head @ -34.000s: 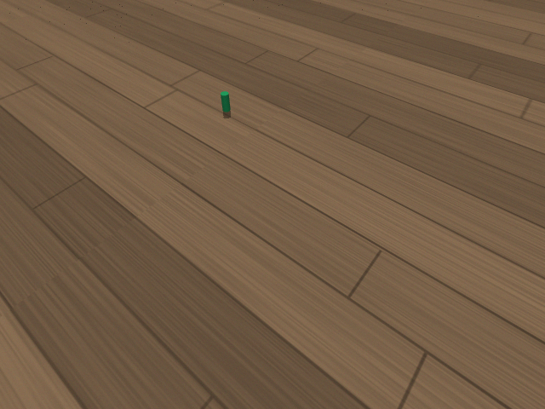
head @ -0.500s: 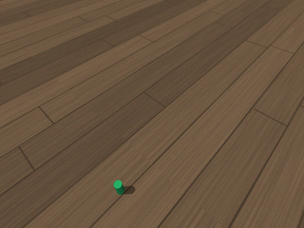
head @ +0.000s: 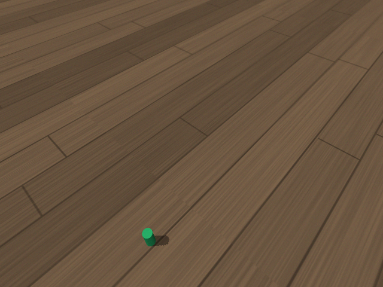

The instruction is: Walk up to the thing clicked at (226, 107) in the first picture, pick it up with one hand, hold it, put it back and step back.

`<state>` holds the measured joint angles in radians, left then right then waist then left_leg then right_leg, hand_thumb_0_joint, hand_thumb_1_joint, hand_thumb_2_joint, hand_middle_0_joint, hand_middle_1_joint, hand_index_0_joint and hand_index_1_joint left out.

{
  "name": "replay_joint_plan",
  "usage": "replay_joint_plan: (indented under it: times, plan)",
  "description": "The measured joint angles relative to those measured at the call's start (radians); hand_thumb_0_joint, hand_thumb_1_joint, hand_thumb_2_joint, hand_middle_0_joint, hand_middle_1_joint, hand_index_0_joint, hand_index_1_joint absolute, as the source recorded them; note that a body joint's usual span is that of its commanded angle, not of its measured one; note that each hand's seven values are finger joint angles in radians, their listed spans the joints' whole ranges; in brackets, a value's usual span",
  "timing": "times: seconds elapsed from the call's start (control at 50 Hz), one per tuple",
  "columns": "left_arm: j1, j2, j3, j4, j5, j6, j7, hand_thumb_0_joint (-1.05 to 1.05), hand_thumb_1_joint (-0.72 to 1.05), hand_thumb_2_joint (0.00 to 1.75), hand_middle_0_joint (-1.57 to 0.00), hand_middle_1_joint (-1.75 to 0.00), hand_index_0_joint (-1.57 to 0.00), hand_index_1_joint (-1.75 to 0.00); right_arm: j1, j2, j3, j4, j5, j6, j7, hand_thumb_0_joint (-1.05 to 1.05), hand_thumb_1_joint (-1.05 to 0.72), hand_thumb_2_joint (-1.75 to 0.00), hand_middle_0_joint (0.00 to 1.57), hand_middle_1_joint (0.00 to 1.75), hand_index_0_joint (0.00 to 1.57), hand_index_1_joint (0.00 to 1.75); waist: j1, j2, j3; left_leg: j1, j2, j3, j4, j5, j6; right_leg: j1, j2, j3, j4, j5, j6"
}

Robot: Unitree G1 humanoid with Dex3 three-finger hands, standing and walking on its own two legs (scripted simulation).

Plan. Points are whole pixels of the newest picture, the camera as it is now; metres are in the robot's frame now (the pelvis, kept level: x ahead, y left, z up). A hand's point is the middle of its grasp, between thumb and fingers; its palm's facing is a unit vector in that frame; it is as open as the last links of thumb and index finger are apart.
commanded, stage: stand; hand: left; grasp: from above
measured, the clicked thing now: (149, 237) +0.45 +0.24 -0.72
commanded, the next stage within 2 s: step back in 0.38 s
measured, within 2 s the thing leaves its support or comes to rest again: neither
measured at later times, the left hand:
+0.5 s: hand out of the picture +0.06 +0.26 -0.16, palm faces +0.02 -0.93 -0.36, open 7.4 cm
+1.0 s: hand out of the picture -0.06 +0.23 -0.17, palm faces -0.01 -0.90 -0.43, open 7.4 cm
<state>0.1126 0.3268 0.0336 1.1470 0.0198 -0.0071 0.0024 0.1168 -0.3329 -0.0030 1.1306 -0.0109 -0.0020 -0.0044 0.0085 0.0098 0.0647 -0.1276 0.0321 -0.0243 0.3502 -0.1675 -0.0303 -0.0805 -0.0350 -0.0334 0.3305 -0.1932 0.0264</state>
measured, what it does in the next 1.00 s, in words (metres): walks backwards: right foot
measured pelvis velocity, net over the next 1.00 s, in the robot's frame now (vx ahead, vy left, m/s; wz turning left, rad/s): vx -0.11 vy -0.03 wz -0.02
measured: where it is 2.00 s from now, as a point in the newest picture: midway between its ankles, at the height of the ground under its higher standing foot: outside the picture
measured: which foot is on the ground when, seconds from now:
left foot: down 0.00-0.92, up 0.94-1.00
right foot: down 0.00-0.68, up 0.70-0.88, down 0.90-1.00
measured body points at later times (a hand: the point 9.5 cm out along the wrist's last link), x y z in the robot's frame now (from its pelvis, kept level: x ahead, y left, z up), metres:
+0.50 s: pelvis -0.02 +0.00 -0.01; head +0.03 +0.00 +0.44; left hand +0.06 +0.31 -0.14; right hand +0.06 -0.31 -0.14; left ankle +0.02 +0.14 -0.75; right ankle -0.01 -0.13 -0.75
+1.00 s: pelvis -0.11 -0.03 -0.03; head -0.05 -0.07 +0.41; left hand -0.06 +0.28 -0.14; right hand +0.02 -0.34 -0.17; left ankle -0.03 +0.12 -0.71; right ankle -0.13 -0.12 -0.75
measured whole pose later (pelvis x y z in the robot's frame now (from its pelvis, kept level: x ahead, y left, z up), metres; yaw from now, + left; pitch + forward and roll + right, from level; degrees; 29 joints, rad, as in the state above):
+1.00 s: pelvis -0.11 -0.03 -0.03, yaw -1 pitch -2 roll +1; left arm 0.18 0.32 0.07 0.95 0.04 0.02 0.01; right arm 0.05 -0.40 -0.04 0.91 0.00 0.08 -0.02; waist 0.03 0.07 0.17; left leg -0.55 -0.06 -0.14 0.98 -0.47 0.01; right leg -0.29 0.04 -0.01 0.73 -0.41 -0.06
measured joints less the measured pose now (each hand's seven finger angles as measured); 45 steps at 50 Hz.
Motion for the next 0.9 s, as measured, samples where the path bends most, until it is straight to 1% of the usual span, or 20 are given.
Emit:
replay_joint_plan:
  times: [0.38, 0.42, 0.48, 0.54, 0.62, 0.66, 0.68, 0.7, 0.74, 0.76, 0.8, 0.82, 0.84, 0.86, 0.88, 0.9]
  plan:
    - [0.008, 0.009, -0.004, -0.005, 0.000, -0.002, -0.004, 0.00, 0.90, 0.90, -0.20, -0.30, -0.21, -0.30, 0.006, -0.005, 0.002, -0.001, 0.000, 0.001, 0.004, 0.00, -0.91, -0.90, 0.20, 0.30, 0.21, 0.30, -0.004, -0.003, -0.002, -0.008, 0.002, -0.001, -0.003, 0.005, -0.003, -0.011, 0.002, 0.000, 0.005, 0.001, -0.003]
    - [0.004, 0.011, 0.007, -0.019, -0.010, 0.002, -0.005, 0.00, 0.90, 0.90, -0.20, -0.30, -0.21, -0.30, -0.002, -0.011, -0.002, -0.012, 0.005, 0.011, 0.011, 0.00, -0.91, -0.90, 0.20, 0.30, 0.21, 0.30, -0.007, -0.002, 0.006, -0.039, 0.003, -0.003, 0.031, -0.005, -0.001, -0.041, 0.003, -0.002, 0.035, -0.008, -0.004]
    - [-0.015, 0.022, 0.023, -0.053, -0.019, 0.007, 0.001, 0.00, 0.90, 0.90, -0.20, -0.30, -0.21, -0.30, -0.029, -0.026, -0.012, -0.043, 0.015, 0.022, 0.015, 0.00, -0.91, -0.90, 0.20, 0.30, 0.21, 0.30, -0.012, 0.003, 0.053, -0.095, 0.004, -0.009, 0.096, -0.021, 0.003, -0.091, 0.005, -0.004, 0.093, -0.022, -0.008]
    - [-0.035, 0.036, 0.033, -0.087, -0.020, 0.017, 0.004, 0.00, 0.90, 0.90, -0.20, -0.30, -0.21, -0.30, -0.046, -0.045, -0.025, -0.073, 0.019, 0.032, 0.017, 0.00, -0.91, -0.90, 0.20, 0.30, 0.21, 0.30, -0.014, 0.005, 0.090, -0.149, 0.002, -0.013, 0.158, -0.035, 0.009, -0.144, 0.003, -0.006, 0.155, -0.036, -0.010]
    - [-0.054, 0.050, 0.039, -0.128, -0.016, 0.035, 0.004, 0.00, 0.90, 0.90, -0.20, -0.30, -0.21, -0.30, -0.052, -0.067, -0.040, -0.107, 0.017, 0.048, 0.018, 0.00, -0.91, -0.90, 0.20, 0.30, 0.21, 0.30, -0.014, 0.006, 0.114, -0.214, -0.008, -0.014, 0.243, -0.057, 0.022, -0.210, -0.006, -0.003, 0.245, -0.063, -0.012]
    - [-0.059, 0.057, 0.040, -0.147, -0.012, 0.042, 0.003, 0.00, 0.90, 0.90, -0.20, -0.30, -0.21, -0.30, -0.049, -0.073, -0.046, -0.123, 0.015, 0.053, 0.019, 0.00, -0.91, -0.90, 0.20, 0.30, 0.21, 0.30, -0.013, 0.001, 0.119, -0.241, -0.014, -0.010, 0.281, -0.067, 0.026, -0.243, -0.012, 0.002, 0.295, -0.079, -0.019]
    - [-0.061, 0.062, 0.041, -0.155, -0.011, 0.044, 0.003, 0.00, 0.90, 0.90, -0.20, -0.30, -0.21, -0.30, -0.048, -0.072, -0.048, -0.130, 0.013, 0.055, 0.020, 0.00, -0.91, -0.90, 0.20, 0.30, 0.21, 0.30, -0.011, -0.005, 0.121, -0.251, -0.017, -0.006, 0.295, -0.069, 0.026, -0.260, -0.015, 0.008, 0.322, -0.088, -0.030]
    - [-0.064, 0.067, 0.042, -0.161, -0.011, 0.047, 0.003, 0.00, 0.90, 0.90, -0.20, -0.30, -0.21, -0.30, -0.048, -0.070, -0.049, -0.138, 0.010, 0.055, 0.022, 0.00, -0.91, -0.90, 0.20, 0.30, 0.21, 0.30, -0.010, -0.008, 0.124, -0.260, -0.017, -0.003, 0.307, -0.070, 0.025, -0.280, -0.007, 0.021, 0.360, -0.117, -0.042]
    - [-0.069, 0.075, 0.047, -0.170, -0.009, 0.053, 0.004, 0.00, 0.90, 0.90, -0.20, -0.30, -0.21, -0.30, -0.045, -0.060, -0.048, -0.154, 0.000, 0.054, 0.024, 0.00, -0.91, -0.90, 0.20, 0.30, 0.21, 0.30, -0.016, -0.007, 0.128, -0.277, -0.011, -0.014, 0.318, -0.063, 0.024, -0.320, 0.042, 0.061, 0.506, -0.254, -0.058]
    - [-0.069, 0.077, 0.050, -0.175, -0.008, 0.055, 0.004, 0.00, 0.90, 0.90, -0.20, -0.30, -0.21, -0.30, -0.041, -0.054, -0.046, -0.163, -0.005, 0.054, 0.023, 0.00, -0.91, -0.90, 0.20, 0.30, 0.21, 0.30, -0.019, -0.006, 0.126, -0.286, -0.009, -0.022, 0.315, -0.055, 0.025, -0.337, 0.068, 0.074, 0.583, -0.301, -0.063]
    - [-0.058, 0.078, 0.052, -0.186, -0.012, 0.054, 0.005, 0.00, 0.90, 0.90, -0.20, -0.30, -0.21, -0.30, -0.036, -0.047, -0.040, -0.180, -0.011, 0.056, 0.020, 0.00, -0.91, -0.90, 0.20, 0.30, 0.21, 0.30, -0.013, -0.004, 0.113, -0.305, -0.001, -0.025, 0.304, -0.036, 0.032, -0.353, 0.098, 0.079, 0.689, -0.335, -0.070]
    - [-0.048, 0.075, 0.052, -0.192, -0.015, 0.052, 0.005, 0.00, 0.90, 0.90, -0.20, -0.30, -0.21, -0.30, -0.037, -0.047, -0.038, -0.187, -0.013, 0.058, 0.017, 0.00, -0.91, -0.90, 0.20, 0.30, 0.21, 0.30, -0.005, -0.001, 0.106, -0.315, 0.005, -0.022, 0.301, -0.029, 0.033, -0.347, 0.101, 0.072, 0.702, -0.337, -0.071]
    - [-0.034, 0.070, 0.052, -0.197, -0.015, 0.048, 0.004, 0.00, 0.90, 0.90, -0.20, -0.30, -0.20, -0.30, -0.041, -0.048, -0.037, -0.195, -0.015, 0.060, 0.014, 0.00, -0.91, -0.90, 0.20, 0.30, 0.21, 0.30, 0.003, 0.004, 0.099, -0.326, 0.012, -0.016, 0.303, -0.024, 0.033, -0.328, 0.097, 0.061, 0.678, -0.331, -0.068]
    - [-0.018, 0.064, 0.051, -0.201, -0.014, 0.042, 0.004, 0.00, 0.90, 0.90, -0.20, -0.30, -0.20, -0.30, -0.046, -0.050, -0.036, -0.204, -0.015, 0.062, 0.011, 0.00, -0.91, -0.90, 0.20, 0.30, 0.21, 0.30, 0.010, 0.009, 0.093, -0.337, 0.019, -0.011, 0.309, -0.021, 0.031, -0.295, 0.087, 0.049, 0.614, -0.310, -0.064]
    - [-0.001, 0.059, 0.051, -0.202, -0.011, 0.035, 0.004, 0.00, 0.90, 0.90, -0.20, -0.30, -0.21, -0.30, -0.051, -0.054, -0.036, -0.213, -0.013, 0.064, 0.008, 0.00, -0.91, -0.90, 0.21, 0.30, 0.21, 0.30, 0.016, 0.014, 0.087, -0.351, 0.024, -0.006, 0.325, -0.023, 0.025, -0.247, 0.074, 0.039, 0.505, -0.260, -0.054]
    - [0.013, 0.051, 0.052, -0.199, -0.006, 0.028, 0.006, 0.00, 0.90, 0.90, -0.20, -0.30, -0.21, -0.30, -0.059, -0.060, -0.035, -0.221, -0.008, 0.067, 0.006, 0.00, -0.91, -0.90, 0.21, 0.30, 0.21, 0.30, 0.021, 0.026, 0.086, -0.368, 0.032, -0.007, 0.350, -0.029, 0.020, -0.204, 0.074, 0.035, 0.411, -0.255, -0.054]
